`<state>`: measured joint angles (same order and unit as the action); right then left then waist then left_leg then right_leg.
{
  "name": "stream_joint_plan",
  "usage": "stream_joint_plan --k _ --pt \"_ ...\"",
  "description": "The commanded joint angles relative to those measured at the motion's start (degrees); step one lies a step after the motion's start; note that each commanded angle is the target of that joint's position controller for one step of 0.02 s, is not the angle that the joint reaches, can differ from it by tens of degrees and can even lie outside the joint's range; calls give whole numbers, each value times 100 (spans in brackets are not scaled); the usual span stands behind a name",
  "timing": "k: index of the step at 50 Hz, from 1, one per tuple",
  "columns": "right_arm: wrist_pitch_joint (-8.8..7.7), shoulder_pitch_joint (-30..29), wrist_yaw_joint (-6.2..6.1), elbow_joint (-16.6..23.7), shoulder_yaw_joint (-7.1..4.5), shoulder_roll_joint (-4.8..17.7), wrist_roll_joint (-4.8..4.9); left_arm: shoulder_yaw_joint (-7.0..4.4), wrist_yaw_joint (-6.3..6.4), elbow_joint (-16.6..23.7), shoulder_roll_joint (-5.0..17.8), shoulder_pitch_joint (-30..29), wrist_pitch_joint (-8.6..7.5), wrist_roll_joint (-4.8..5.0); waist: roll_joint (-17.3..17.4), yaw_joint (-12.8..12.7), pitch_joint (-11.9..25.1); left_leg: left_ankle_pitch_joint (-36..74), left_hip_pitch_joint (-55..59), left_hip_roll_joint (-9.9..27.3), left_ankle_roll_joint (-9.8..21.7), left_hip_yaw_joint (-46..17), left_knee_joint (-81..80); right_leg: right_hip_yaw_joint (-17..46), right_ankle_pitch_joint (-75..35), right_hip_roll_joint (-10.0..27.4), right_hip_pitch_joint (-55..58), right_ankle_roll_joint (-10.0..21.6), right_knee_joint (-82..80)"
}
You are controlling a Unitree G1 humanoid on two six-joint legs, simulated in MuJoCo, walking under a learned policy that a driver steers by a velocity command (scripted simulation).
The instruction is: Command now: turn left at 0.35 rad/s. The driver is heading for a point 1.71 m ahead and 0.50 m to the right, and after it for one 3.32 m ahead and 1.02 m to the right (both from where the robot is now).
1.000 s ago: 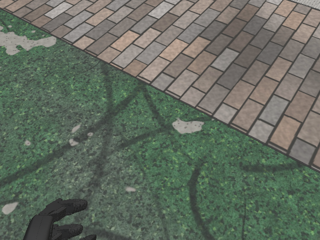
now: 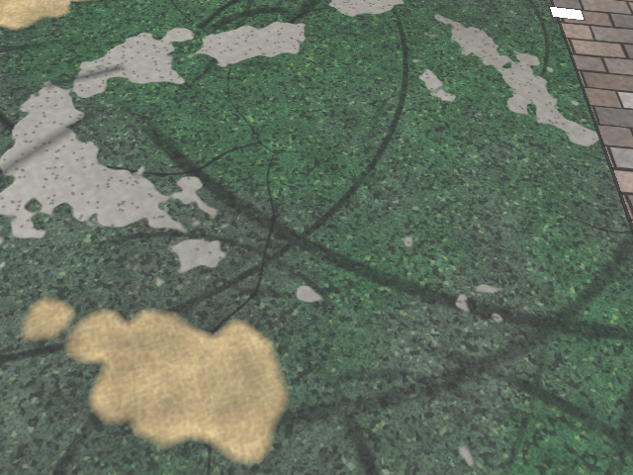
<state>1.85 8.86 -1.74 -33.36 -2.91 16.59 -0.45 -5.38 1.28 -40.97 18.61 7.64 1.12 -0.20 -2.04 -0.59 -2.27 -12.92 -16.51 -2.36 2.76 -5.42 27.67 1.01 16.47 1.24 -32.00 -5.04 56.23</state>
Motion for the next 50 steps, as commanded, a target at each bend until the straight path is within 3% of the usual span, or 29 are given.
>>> stream_joint_plan --k 1,5,7,8,9,10,11,13,14,16,17,19,22,24,25,26,27,28,29,30,31,33,35,40,45,47,48,49,50 --pt "-55 -86 4 294 -235 902 -39 4 -43 446 284 -225 -72 25 1093 188 701 1652 591 1354 1048 -1127 -553 87 125 94 323 17 -704" --pt "-46 -143 104 155 -163 782 -8 21 -88 480 298 -138 -117 53 1100 210 559 1714 351 1361 1075 -1458 -338 27 437 28 982 150 -1575" --pt "-54 -291 108 89 -80 579 66 69 -129 412 137 142 -182 17 951 -81 559 1534 156 1123 812 -1422 -152 -56 -629 -13 1780 290 -2984" --pt "-95 -99 102 23 -27 405 29 80 -129 432 224 197 -222 -89 699 -60 641 1034 -41 884 492 -1360 -78 252 -1586 239 2338 395 -3377" --pt "-148 269 106 -17 -16 328 -99 -3 -94 519 711 228 -240 -170 -196 240 809 64 -273 349 115 -926 487 907 -3072 999 2752 682 -3249" --pt "-171 484 101 -99 -37 313 -78 50 -102 424 587 -25 -238 -169 -940 520 825 -685 -47 80 -173 -397 425 1185 -2779 1279 2226 1271 -3275" --pt "-157 290 80 -146 -61 486 -116 135 -126 499 237 -252 -255 -113 -796 397 728 -491 288 207 -313 -331 226 1136 -1907 1120 1891 1319 -3413" --pt "-77 -71 68 -173 -99 494 -73 133 -132 493 264 -208 -291 -69 -474 158 536 7 223 162 -242 -367 128 668 -972 631 1926 901 -3307" --pt "-40 -38 73 -207 -70 355 -116 177 -148 445 184 -126 -333 -62 -366 146 520 122 452 222 -230 -404 -34 650 -757 561 1766 807 -3329" --pt "-49 -65 70 -232 -105 381 -115 151 -146 451 363 -51 -340 21 -242 116 335 170 493 172 -202 -292 4 684 -851 453 1602 787 -3248" --pt "-65 -49 34 -232 -156 473 -99 90 -132 530 565 -93 -309 76 -279 113 285 179 432 115 -206 -164 149 852 -1082 490 1548 894 -3207" --pt "-98 123 -32 -262 -230 503 -75 7 -87 660 754 -111 -224 149 -410 139 363 74 327 30 -260 79 430 1301 -1459 635 1550 1184 -3162" --pt "-147 229 -62 -237 -280 352 -35 -60 -11 788 768 0 -90 175 -525 110 493 -239 58 -68 -312 246 764 2046 -1788 808 1615 1533 -3094" --pt "-187 311 -37 -219 -323 329 -15 -90 18 897 758 -60 -17 176 -479 156 564 -342 189 -20 -234 177 635 2287 -1775 746 1402 1527 -2989" --pt "-209 481 -22 -250 -367 398 -10 -93 18 996 723 -238 15 189 -273 256 612 -192 477 142 -135 74 361 2146 -1607 577 1114 1371 -2791" --pt "-210 630 -20 -311 -440 606 -27 -78 8 1121 617 -380 44 218 315 281 606 101 942 583 70 -289 -95 1680 -1134 212 501 1056 -2263" --pt "-191 734 -38 -351 -506 846 -68 -39 -16 1172 451 -323 63 231 1267 245 521 980 1342 1434 538 -1086 -603 845 -42 -316 -269 650 -1335" --pt "-231 535 -56 -219 -477 819 -177 -62 -50 1138 449 -138 62 178 1790 208 652 2220 1472 2526 1195 -1867 -821 330 1789 -401 -693 396 79" --pt "-269 377 -77 -66 -388 637 -172 -171 -91 1044 689 17 70 141 1158 138 731 2834 1360 2751 1424 -1739 -750 422 1966 -62 -776 257 1151" --pt "-274 80 -113 15 -357 565 -122 -204 -119 967 685 109 115 185 714 -10 667 2735 1179 2516 1270 -1195 -695 415 1657 106 -718 177 1468" --pt "-292 83 -122 -24 -392 675 -26 -138 -157 946 522 106 155 222 602 32 611 1141 1248 2247 1018 -775 -1005 297 998 350 -912 157 1231" --pt "-349 428 -161 -120 -440 905 72 -63 -250 1103 430 -257 162 249 940 371 406 -1202 1428 2083 816 -653 -1583 36 437 480 -1289 142 1074" --pt "-426 649 -158 -152 -455 977 42 -50 -320 1232 456 -466 115 253 884 528 339 -1906 1638 2135 712 -502 -1836 -71 341 511 -1406 186 788" --pt "-566 805 -26 -325 -536 1183 40 74 -388 1395 231 -723 -42 225 778 578 26 -1786 1863 2333 565 340 -2070 -180 294 715 -1329 342 -94" --pt "-578 789 154 -528 -597 1312 96 154 -434 1458 234 -749 -46 268 823 451 -390 -1611 1874 2399 448 1177 -2074 -462 606 806 -1055 617 -507" --pt "-540 710 224 -599 -586 1329 113 169 -454 1365 269 -483 -45 282 759 242 -407 -1132 1589 2303 383 1609 -1785 -735 852 619 -306 836 -827" --pt "-528 534 249 -608 -566 1352 120 103 -438 1143 360 105 -59 288 716 -151 -220 -109 1127 2123 313 1943 -1168 -1094 787 236 773 966 -1156" --pt "-539 461 270 -653 -508 1285 134 -64 -397 724 598 1181 -107 279 403 -778 290 1639 401 1823 250 2319 277 -1438 411 -327 2580 1176 -1544" --pt "-641 285 250 -517 -356 989 25 -324 -336 224 1163 2638 -131 300 -439 -1514 652 1743 -1152 1503 -7 2350 2596 -961 62 -501 4576 1383 -1679"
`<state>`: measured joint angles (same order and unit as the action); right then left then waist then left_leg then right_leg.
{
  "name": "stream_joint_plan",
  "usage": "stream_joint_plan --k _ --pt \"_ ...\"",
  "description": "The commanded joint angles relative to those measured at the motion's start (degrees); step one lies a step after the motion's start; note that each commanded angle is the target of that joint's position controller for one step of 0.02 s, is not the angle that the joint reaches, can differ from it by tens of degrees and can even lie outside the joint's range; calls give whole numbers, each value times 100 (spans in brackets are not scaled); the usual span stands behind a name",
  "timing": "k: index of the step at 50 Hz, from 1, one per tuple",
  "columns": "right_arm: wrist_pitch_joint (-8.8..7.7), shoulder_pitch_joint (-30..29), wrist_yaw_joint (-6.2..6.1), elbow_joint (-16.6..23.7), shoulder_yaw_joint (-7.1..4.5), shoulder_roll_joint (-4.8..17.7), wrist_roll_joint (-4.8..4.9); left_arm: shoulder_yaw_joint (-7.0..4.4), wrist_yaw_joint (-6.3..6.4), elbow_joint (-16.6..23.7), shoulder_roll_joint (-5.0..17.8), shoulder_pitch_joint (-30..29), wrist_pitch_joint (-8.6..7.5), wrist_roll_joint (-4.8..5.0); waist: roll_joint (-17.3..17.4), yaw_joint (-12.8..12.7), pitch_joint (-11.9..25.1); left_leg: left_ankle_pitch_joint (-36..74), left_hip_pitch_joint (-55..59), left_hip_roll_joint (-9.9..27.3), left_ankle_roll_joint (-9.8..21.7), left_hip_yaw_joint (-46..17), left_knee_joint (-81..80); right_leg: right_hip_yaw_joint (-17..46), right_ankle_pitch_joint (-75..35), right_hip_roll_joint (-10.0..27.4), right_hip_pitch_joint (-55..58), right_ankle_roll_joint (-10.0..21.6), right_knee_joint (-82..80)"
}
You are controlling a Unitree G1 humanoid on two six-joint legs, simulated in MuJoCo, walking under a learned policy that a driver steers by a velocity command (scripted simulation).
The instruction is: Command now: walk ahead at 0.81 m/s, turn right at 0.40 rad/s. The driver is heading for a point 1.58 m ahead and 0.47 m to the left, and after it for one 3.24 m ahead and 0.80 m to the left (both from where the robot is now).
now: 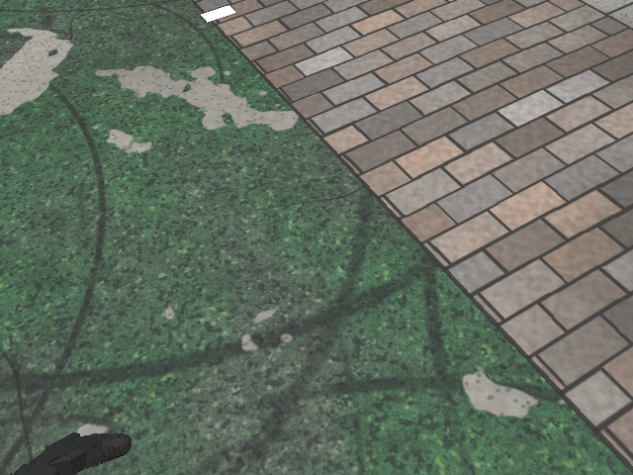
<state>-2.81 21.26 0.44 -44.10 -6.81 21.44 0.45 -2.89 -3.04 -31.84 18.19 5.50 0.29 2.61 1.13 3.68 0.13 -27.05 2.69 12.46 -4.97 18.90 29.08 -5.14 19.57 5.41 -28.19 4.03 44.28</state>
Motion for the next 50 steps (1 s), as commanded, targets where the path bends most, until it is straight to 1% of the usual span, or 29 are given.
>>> stream_joint_plan --k 1,2,3,5,8,10,14,18,20,21,22,23,24,25,26,27,28,30,32,33,37,39,40,41,42,43,44,46,50 --pt "-325 -929 7 1015 281 -348 -144 -633 162 -642 2050 2832 -161 -26 -2862 -1321 601 -757 -5201 -839 425 -808 5056 3303 1769 652 4628 1113 -2028" --pt "-507 -1342 -35 1112 228 219 197 -448 101 -255 1576 2479 -365 -65 -1616 -1484 1181 -522 -5711 -1041 527 -2236 5823 5006 2641 1438 4524 1302 -3093" --pt "-544 -1614 -34 1134 191 386 483 -332 46 -332 1155 2373 -456 -121 -843 -1440 622 213 -6246 -916 670 -2320 5851 4519 2199 1713 4284 1205 -3214" --pt "-514 -1303 -40 887 277 184 279 -208 30 -496 721 1913 -501 -204 -677 -961 42 1226 -5990 -482 830 -2460 5392 3168 1515 1433 3137 908 -2903" --pt "-183 -582 146 468 251 41 342 -59 114 -509 196 1256 -671 -368 -683 -346 -231 2315 -5138 -384 769 -2737 4927 1353 -777 900 2040 213 -3061" --pt "-50 -699 164 448 282 -82 284 -70 194 -611 199 1255 -776 -407 -363 -302 -406 2874 -5011 -604 714 -2639 4376 358 -1849 565 1906 -103 -3387" --pt "-168 -1540 273 672 382 -286 238 -55 460 -892 231 1630 -833 -404 -243 -461 -810 3826 -4577 -1115 841 -1703 2423 -739 -3690 158 2114 -653 -3834" --pt "-238 -1454 432 754 295 -198 316 -155 745 -1045 851 1879 -633 -401 -773 -202 -287 3618 -3327 -1785 1131 -684 1297 -1023 -7840 376 3115 -988 -2768" --pt "-49 -418 413 594 99 219 354 -283 904 -920 1158 1498 -483 -369 -1193 496 167 3046 -2110 -1958 1277 -603 1388 -959 -9560 621 3203 -942 -1358" --pt "96 1139 336 180 -107 632 326 -325 884 -713 1229 851 -474 -392 -1099 1271 603 2812 -561 -1799 1583 -1068 1452 -755 -9666 657 2484 -845 224" --pt "200 2757 200 -317 -146 702 249 -294 737 -510 1043 -143 -548 -221 -101 2077 700 3767 857 -1135 2077 -1921 410 -756 -5760 -45 1340 -798 3335" --pt "175 2607 202 -648 69 217 -41 94 448 -156 -403 -585 -799 -297 1975 1436 -124 3464 1124 -1470 2101 -2417 709 -132 1278 -1354 -952 -665 5970" --pt "-41 1315 248 -128 254 10 -134 317 323 129 -967 684 -963 -142 1823 18 390 2022 1100 -884 2836 -4637 678 1196 1804 -1146 -2340 -423 6737" --pt "-85 1020 229 251 241 -198 -88 333 185 363 -501 776 -1133 -71 912 -4 895 -357 1060 -209 3341 -6300 -741 1637 1312 -1088 -2622 -183 6187" --pt "-158 511 188 460 205 -101 -41 236 112 414 -69 620 -1196 -51 -420 -372 236 -1610 -10 -23 3080 -6787 -1732 1603 609 -793 -2443 47 4989" --pt "-236 -159 167 690 193 -12 -38 183 131 319 42 706 -1121 -136 -1046 -798 -235 -1660 -1156 -114 2903 -6745 -1909 1632 104 -518 -1971 -26 4163" --pt "-284 -525 140 831 177 100 -65 183 205 251 98 726 -1006 -223 -1006 -946 -458 -1309 -2024 -372 2888 -6544 -1942 1653 -26 -413 -1572 -214 3772" --pt "-327 -740 22 917 197 26 -37 92 388 223 414 628 -830 -298 -922 -970 -696 -401 -3071 -834 2715 -5632 -1898 1553 -240 -153 -983 -574 2645" --pt "-309 -570 -131 796 180 21 134 173 464 468 211 -82 -800 -468 -545 -612 -713 636 -3806 -1349 2488 -4529 -1761 1166 -1114 -174 -63 -773 1061" --pt "-265 -508 -197 718 156 73 207 233 454 589 -9 -420 -786 -443 -246 -422 -610 789 -4061 -1601 2299 -4127 -1611 990 -1598 -312 556 -834 250" --pt "-115 5 -229 483 116 78 311 63 426 693 65 -707 -753 -12 403 3 -68 169 -2907 -1573 1870 -4447 -849 1099 -1967 -750 1265 -1131 -1258" --pt "-45 -6 -214 495 130 -81 254 -132 412 546 317 -268 -805 86 588 -289 184 526 -2192 -1473 1617 -4547 -57 1160 -1510 -694 1647 -961 -1583" --pt "-55 -180 -160 587 159 -155 178 -285 403 369 516 600 -846 91 612 -820 631 1287 -2238 -1575 1390 -4354 994 1138 -1255 -541 2555 -779 -1434" --pt "-72 -266 -85 787 310 -602 50 -394 415 151 820 1909 -859 18 29 -1366 1590 1054 -3088 -1746 1132 -3844 2999 2014 -169 328 4356 -440 -1183" --pt "-147 431 -62 1127 484 -1141 253 -440 342 82 1390 2285 -848 -324 -2418 -847 2143 -893 -4833 -2125 909 -3278 4983 5589 1916 1735 5608 441 -2589" --pt "-144 493 -104 1099 470 -623 497 -446 279 103 1168 1871 -831 -305 -2603 -763 1684 -50 -5882 -1411 881 -2971 5830 6783 3949 2080 5238 802 -2996" --pt "-77 -155 -125 1087 398 -259 387 -345 317 164 599 1544 -775 -242 -1662 -965 795 533 -6127 -1181 828 -2716 6097 5682 3430 1760 4569 647 -2951" --pt "-34 -958 -56 1268 337 -180 63 -273 348 -104 391 1479 -676 -319 -368 -941 79 1014 -5629 -825 851 -2538 5635 3614 1030 1180 3340 374 -2786" --pt "95 -1155 83 1468 416 -522 204 -108 261 -710 -71 1469 -729 -243 -619 -555 -376 1108 -5264 -577 888 -2628 4906 2145 -336 786 2395 343 -3117"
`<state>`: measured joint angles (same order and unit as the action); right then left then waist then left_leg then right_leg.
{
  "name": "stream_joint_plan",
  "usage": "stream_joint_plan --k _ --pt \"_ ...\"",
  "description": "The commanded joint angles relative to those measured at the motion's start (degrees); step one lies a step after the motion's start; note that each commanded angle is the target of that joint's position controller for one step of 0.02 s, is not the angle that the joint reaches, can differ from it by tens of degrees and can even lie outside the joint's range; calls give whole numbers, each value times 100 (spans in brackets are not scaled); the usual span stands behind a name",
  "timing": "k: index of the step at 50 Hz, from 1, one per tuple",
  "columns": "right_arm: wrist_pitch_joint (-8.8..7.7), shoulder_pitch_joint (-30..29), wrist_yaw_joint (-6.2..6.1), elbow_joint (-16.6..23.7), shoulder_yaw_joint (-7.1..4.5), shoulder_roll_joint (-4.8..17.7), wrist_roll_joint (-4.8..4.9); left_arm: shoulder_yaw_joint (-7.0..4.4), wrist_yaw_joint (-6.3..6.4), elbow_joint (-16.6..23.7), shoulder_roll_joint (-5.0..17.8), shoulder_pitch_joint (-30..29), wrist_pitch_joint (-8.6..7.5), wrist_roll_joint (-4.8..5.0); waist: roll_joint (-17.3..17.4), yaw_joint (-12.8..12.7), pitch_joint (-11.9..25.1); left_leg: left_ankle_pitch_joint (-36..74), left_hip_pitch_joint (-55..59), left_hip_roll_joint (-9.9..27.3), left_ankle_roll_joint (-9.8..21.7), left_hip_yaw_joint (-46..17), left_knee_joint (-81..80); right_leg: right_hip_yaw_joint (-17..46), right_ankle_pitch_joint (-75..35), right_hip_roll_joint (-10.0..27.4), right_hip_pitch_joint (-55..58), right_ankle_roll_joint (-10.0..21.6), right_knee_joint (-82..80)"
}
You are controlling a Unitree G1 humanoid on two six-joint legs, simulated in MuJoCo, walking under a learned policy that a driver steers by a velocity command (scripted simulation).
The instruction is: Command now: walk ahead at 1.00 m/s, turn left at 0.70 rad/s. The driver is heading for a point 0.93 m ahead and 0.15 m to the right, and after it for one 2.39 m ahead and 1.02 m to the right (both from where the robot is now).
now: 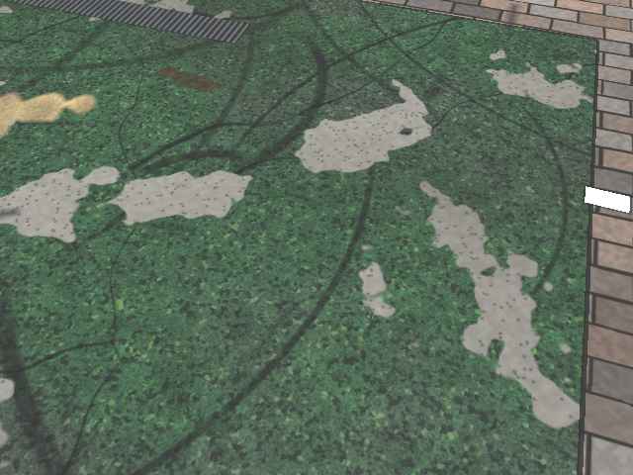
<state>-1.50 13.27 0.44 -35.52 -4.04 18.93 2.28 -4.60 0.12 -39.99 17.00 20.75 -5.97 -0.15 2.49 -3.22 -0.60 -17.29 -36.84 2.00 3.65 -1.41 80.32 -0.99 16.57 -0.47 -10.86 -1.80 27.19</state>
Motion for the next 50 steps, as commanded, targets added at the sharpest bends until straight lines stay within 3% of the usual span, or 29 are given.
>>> stream_joint_plan --k 1,5,8,10,12,13,14,15,16,17,18,19,21,23,25,28,31,33,35,36,37,38,39,40,41,42,44,47,50 --pt "-36 -379 95 610 169 -309 -3 47 -65 5 131 -6 -118 34 -656 192 -370 302 -1397 417 8 -658 -397 1574 -235 1399 614 1002 -1509" --pt "-140 -1003 181 717 215 -129 -70 -28 -28 -237 561 97 -154 -5 -392 195 -766 1392 -1407 261 -24 -512 -2081 679 -1033 1426 542 1043 -2027" --pt "-313 -1954 314 996 306 -247 -130 38 -10 -622 660 751 -99 188 -277 -72 -1017 1873 -687 236 53 159 -3495 516 -1683 1465 669 1111 -2484" --pt "-428 -2180 388 1087 278 -192 -105 52 -13 -729 861 832 -19 210 -454 -38 -1005 1661 -41 -20 107 384 -4133 334 -3092 1484 957 1094 -2274" --pt "-457 -1654 338 1052 74 231 -97 50 18 -862 1145 930 36 142 -1081 434 -313 1187 1246 -415 240 475 -4371 283 -5883 1586 1348 998 -1268" --pt "-425 -680 254 859 -97 549 -62 50 39 -930 1260 855 81 99 -1362 1059 285 1089 2587 -562 355 504 -4535 205 -6696 1516 1112 913 -163" --pt "-339 607 136 535 -242 772 -50 76 59 -867 1273 612 72 55 -1400 1807 869 1150 4530 -219 395 180 -4467 133 -6063 1289 -143 700 1401" --pt "-271 1513 -4 257 -344 1279 -194 272 43 -612 405 924 14 -86 -144 1620 1933 -243 6725 1307 581 -1797 -4322 268 -1688 561 -2028 504 3761" --pt "-351 1639 60 245 -270 1221 -338 417 26 -515 -16 1394 -139 217 1165 1277 3329 -2310 7028 2270 1109 -4446 -5610 1125 957 112 -2641 529 5175" --pt "-385 1486 92 90 -158 684 -316 221 63 -353 486 532 -160 487 768 1383 2178 -2520 6256 1983 858 -4259 -6301 1137 718 319 -3335 530 5610" --pt "-414 1220 90 -67 -98 460 -243 206 88 -160 444 -1 -138 521 528 1263 1070 -1778 5371 1893 757 -3295 -6338 895 350 506 -3737 487 5571" --pt "-450 866 103 -185 -64 304 -264 216 115 -135 318 -268 -85 374 -16 997 487 -836 4424 1685 655 -2532 -6441 793 46 763 -3556 482 5372" --pt "-537 306 131 -339 32 -258 -386 178 39 -259 71 139 166 308 323 389 177 -92 3231 1360 582 -1434 -6701 867 -390 1107 -2849 473 5165" --pt "-566 -103 131 -455 8 -329 -256 194 -21 -204 -145 167 418 368 427 105 -215 457 2637 1442 526 -633 -7052 847 -203 1282 -2857 401 4990" --pt "-593 -301 73 -515 -30 -191 -287 183 -30 -47 -96 -197 524 277 184 25 -625 1093 2337 1355 430 141 -7261 794 -620 1281 -3154 301 4745" --pt "-607 -328 -51 -555 -61 25 -346 201 -141 167 16 -664 479 185 -80 24 -821 1515 2347 924 313 1160 -7405 376 -1852 1082 -3123 334 3638" --pt "-589 -77 -117 -627 -163 547 -273 206 -338 386 156 -1301 404 174 -470 208 -919 2008 2918 1002 161 1628 -7524 -159 -2609 879 -2656 594 2237" --pt "-469 -82 -128 -598 -251 951 -231 102 -417 449 417 -1238 391 185 -260 59 -710 4687 3618 1043 45 1765 -6815 -703 -2400 391 -2101 760 1749" --pt "-266 -163 -140 -488 -341 1287 -106 -112 -406 251 853 -70 468 203 137 -545 40 7315 3945 1146 -46 1715 -4881 -1095 -1734 -228 -779 935 1751" --pt "-249 -315 -112 -413 -323 1242 -64 -341 -345 -19 1305 1140 552 172 126 -1102 649 7169 3309 1112 -121 1515 -3299 -860 -1765 -386 876 1145 1589" --pt "-336 -266 -30 -490 -178 685 -4 -428 -182 -161 1472 1410 626 215 -769 -1138 502 2976 2192 356 -519 1406 -1140 -125 -2458 -198 1877 1332 953" --pt "-513 522 62 -168 100 -349 -244 -367 -154 128 1856 537 569 70 -2981 175 508 -2050 125 -879 -827 678 1457 2290 -4827 640 2597 2212 890" --pt "-679 1019 77 -2 134 206 -175 -336 -255 620 1815 258 406 -156 -2063 206 2314 -1994 -225 -873 -635 -718 1934 4745 -2663 1731 3192 2997 -321" --pt "-724 103 32 107 35 683 -86 -319 -322 810 1525 78 311 -58 -790 -68 1880 -1493 -211 -636 -428 -842 1316 4842 -1572 1625 2546 2644 -959" --pt "-685 -388 -58 257 31 586 -96 -287 -333 763 1367 -226 230 79 75 209 905 -1113 -384 -446 -391 -746 589 4452 -1184 1401 1559 2367 -1085" --pt "-588 -407 -134 193 39 547 -195 -233 -316 807 1185 -543 174 128 396 451 611 -887 -126 -239 -455 -787 192 4068 -1610 1248 811 2219 -988" --pt "-361 -324 -157 132 -26 663 -267 -234 -203 930 1107 -885 193 9 175 650 436 -727 559 -20 -602 -834 -477 3166 -2925 885 -237 2060 -975" --pt "-239 -724 -199 232 67 268 -400 -224 34 823 1044 -792 335 91 107 552 482 -312 708 -171 -881 -577 -1758 2220 -4515 354 -723 1871 -630" --pt "-176 -1045 -192 262 120 150 -321 -250 251 825 1073 -772 641 176 -274 393 924 794 847 -551 -1037 -514 -3082 2073 -4114 -24 -504 1404 -271"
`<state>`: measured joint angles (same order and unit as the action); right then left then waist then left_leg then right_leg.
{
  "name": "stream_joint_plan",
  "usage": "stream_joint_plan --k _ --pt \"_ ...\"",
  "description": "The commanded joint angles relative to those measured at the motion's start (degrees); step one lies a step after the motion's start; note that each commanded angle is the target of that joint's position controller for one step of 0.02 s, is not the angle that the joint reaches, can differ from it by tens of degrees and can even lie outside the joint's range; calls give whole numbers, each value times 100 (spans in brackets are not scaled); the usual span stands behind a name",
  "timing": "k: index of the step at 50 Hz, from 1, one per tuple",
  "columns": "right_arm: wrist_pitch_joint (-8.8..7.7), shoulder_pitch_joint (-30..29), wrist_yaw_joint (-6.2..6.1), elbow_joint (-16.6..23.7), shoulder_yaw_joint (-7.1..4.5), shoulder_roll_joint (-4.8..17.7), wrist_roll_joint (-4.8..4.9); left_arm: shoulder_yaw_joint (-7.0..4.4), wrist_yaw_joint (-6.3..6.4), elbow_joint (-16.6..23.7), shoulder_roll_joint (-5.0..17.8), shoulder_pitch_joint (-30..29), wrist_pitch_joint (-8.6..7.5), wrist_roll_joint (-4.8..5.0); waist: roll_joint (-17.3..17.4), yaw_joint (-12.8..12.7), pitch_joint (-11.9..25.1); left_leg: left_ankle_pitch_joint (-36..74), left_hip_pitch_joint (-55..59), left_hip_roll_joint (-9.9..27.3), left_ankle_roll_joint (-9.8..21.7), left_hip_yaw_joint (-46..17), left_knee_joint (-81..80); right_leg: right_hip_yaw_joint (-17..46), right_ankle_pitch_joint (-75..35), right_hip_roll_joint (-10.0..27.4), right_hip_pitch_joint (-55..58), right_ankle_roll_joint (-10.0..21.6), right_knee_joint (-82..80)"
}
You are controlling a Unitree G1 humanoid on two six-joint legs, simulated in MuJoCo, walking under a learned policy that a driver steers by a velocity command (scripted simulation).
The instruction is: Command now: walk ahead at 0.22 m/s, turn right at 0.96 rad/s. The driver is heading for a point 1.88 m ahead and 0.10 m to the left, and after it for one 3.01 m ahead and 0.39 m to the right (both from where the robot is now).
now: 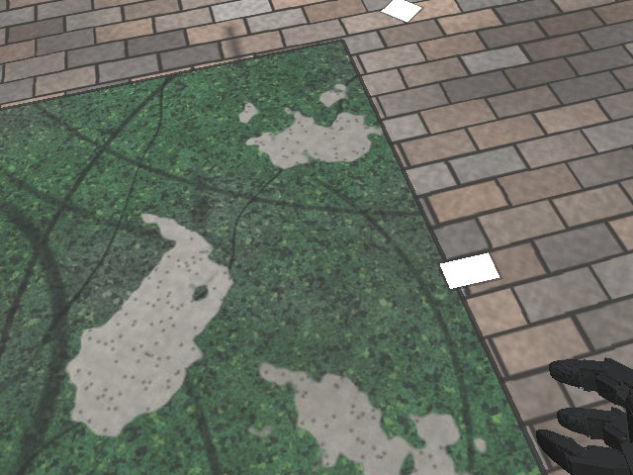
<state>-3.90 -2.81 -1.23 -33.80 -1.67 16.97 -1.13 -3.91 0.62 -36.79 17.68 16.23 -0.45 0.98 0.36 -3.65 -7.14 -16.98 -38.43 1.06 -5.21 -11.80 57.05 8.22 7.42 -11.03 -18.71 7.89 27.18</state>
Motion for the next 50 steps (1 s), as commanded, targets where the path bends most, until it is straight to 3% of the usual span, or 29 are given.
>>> stream_joint_plan --k 1,6,9,10,11,12,13,15,17,19,22,24,25,26,27,29,30,33,37,40,42,43,44,45,46,47,48,49,50 --pt "76 424 -12 108 -118 359 53 -317 247 526 988 -340 170 84 -226 371 1629 1047 1059 -541 -153 498 -1108 1219 -2790 975 324 280 -200" --pt "-14 182 93 54 -184 534 49 -179 268 511 595 -247 245 -54 -815 60 1407 1534 1288 -408 8 385 -2252 1696 -1357 1219 643 135 175" --pt "-171 588 105 -79 -267 612 7 -73 205 539 390 -478 195 -74 -774 321 1268 2386 2102 -124 437 416 -3402 1736 -922 1117 713 -73 951" --pt "-188 608 84 -21 -274 783 -79 16 161 528 116 -159 168 -153 12 141 1519 3922 3004 712 835 -403 -3392 1253 771 614 250 -328 1946" --pt "-113 753 62 -18 -283 913 -264 6 142 494 209 472 180 -87 1300 -139 1599 5592 3873 1909 1995 -1891 -3345 787 3544 -132 -796 -775 3196" --pt "-45 974 80 -98 -304 835 -92 -98 127 413 747 649 192 -73 1447 -96 1898 4213 3871 2380 2421 -3005 -3527 563 3397 287 -1203 -1054 3924" --pt "-1 1006 85 -35 -249 589 25 -190 145 332 1078 28 273 -58 752 255 1705 3208 3645 1910 2201 -2499 -3512 519 2947 456 -1222 -1190 4345" --pt "139 940 67 -29 -174 504 84 -158 174 344 906 -431 445 -76 277 341 1414 1898 3084 1378 1744 -1594 -3622 326 2396 532 -1204 -1302 4595" --pt "249 732 43 -70 -157 522 31 -21 106 358 515 -460 439 -47 484 211 1107 1080 2463 836 1467 -841 -3908 -72 2118 696 -782 -1275 3690" --pt "339 754 40 -123 -167 476 17 79 81 273 223 -428 370 -65 826 263 1192 1011 2437 560 1436 -391 -3990 -487 2168 784 -283 -1276 2561" --pt "398 1099 31 -253 -219 597 56 85 43 163 265 -514 291 -57 1041 484 1343 886 2780 803 1658 -587 -3929 -522 1757 970 115 -1131 1293" --pt "426 1179 56 -331 -168 509 139 72 22 -44 151 -242 271 -111 966 291 1241 277 2323 653 1477 -677 -3909 -619 821 901 856 -926 -24" --pt "425 1313 62 -357 -210 628 196 18 27 -58 310 -260 266 -152 892 299 1119 -59 1992 558 1300 -702 -3911 -652 649 862 1132 -760 -181" --pt "395 1289 76 -313 -235 703 204 -45 62 -2 567 -222 257 -218 662 268 1094 -348 1546 472 1087 -711 -3787 -396 634 1199 1440 -545 -79" --pt "343 1085 90 -125 -251 644 211 -161 88 -101 897 -132 259 -287 -253 299 907 -622 1096 58 825 -99 -3419 -36 1146 1612 1165 -238 -76" --pt "305 773 105 24 -311 652 268 -172 145 -78 808 -239 206 -326 -1194 160 641 -542 736 -512 514 852 -1832 900 763 2573 776 333 -937" --pt "328 923 104 -9 -338 601 241 -163 197 30 770 -512 151 -366 -1317 220 687 -1080 537 -371 417 984 -821 1082 -422 3022 843 552 -901" --pt "543 1468 90 -163 -406 488 255 -101 280 142 502 -891 16 -177 -706 452 820 -1165 -11 -5 156 803 771 410 -2404 3040 1334 501 -548" --pt "657 1043 264 129 -261 201 299 -195 270 103 638 -854 138 -139 -862 185 852 -416 420 222 40 1329 -475 -611 -2181 2634 1485 263 -420" --pt "671 1060 393 292 -329 406 303 -299 216 36 882 -674 168 -72 -938 118 1033 -302 1115 75 218 1707 -1394 -844 -2283 2836 1462 193 -150" --pt "711 1446 370 232 -432 526 282 -309 150 18 851 -767 96 63 -817 370 1107 314 1828 -129 472 1889 -2290 -1148 -2119 2828 1216 -79 439" --pt "717 1843 273 119 -553 735 250 -284 94 -81 689 -547 33 60 -420 516 1260 974 2639 -300 708 1701 -2852 -1511 -1883 2555 810 -407 1263" --pt "696 2252 140 161 -767 1444 248 -239 57 33 523 -497 -30 -107 848 653 1345 3489 3909 572 1284 34 -3223 -1811 56 1963 -737 -989 2878" --pt "574 2279 154 317 -848 2093 6 -86 65 504 164 -941 -84 -317 2163 607 1878 4402 4434 2022 2723 -2595 -3461 -1106 3356 924 -2352 -1313 4257" --pt "444 2252 222 335 -726 1590 -27 -164 76 438 505 -1360 -86 -252 984 961 2096 3552 4383 2015 2762 -2279 -3641 -231 3264 1107 -2438 -1227 4791" --pt "371 1995 192 302 -658 1425 30 -166 96 460 520 -1467 -84 -133 752 771 1678 2917 3938 1712 2451 -1772 -3669 -173 2760 1155 -2444 -1081 4712" --pt "377 1640 131 320 -627 1257 182 -187 154 335 527 -1334 -75 -145 315 557 1384 2313 3580 1338 2086 -1361 -3695 -166 2244 1272 -2394 -1047 4329" --pt "438 1268 65 399 -571 1123 281 -224 212 302 615 -1265 -55 -197 343 396 1207 2094 3205 1123 1864 -1109 -3712 -157 1820 1309 -2230 -1065 3892" --pt "493 1033 -1 475 -520 1050 240 -232 199 210 597 -1120 -33 -200 499 265 1244 2267 2843 957 1781 -820 -3703 -287 1506 1233 -1829 -1127 3832"
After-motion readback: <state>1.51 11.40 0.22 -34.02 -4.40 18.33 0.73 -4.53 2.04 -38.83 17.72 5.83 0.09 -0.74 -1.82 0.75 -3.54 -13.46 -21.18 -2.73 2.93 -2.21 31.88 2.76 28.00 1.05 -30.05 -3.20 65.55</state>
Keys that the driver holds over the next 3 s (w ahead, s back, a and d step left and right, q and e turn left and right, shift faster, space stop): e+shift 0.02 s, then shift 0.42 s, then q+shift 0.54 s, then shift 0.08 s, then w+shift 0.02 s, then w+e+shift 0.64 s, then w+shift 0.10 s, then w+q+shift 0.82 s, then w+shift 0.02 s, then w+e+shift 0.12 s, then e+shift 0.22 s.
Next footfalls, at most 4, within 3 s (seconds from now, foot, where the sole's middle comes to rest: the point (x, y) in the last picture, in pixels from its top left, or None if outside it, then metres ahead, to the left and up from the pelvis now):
0.18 left None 0.28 0.14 -0.77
0.52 right None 0.14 -0.07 -0.77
0.86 left None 0.21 0.20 -0.77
1.38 right None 0.31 -0.03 -0.77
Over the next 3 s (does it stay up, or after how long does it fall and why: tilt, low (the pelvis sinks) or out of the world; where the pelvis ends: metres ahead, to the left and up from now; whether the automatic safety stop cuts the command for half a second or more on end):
stays up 1.50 0.10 -0.01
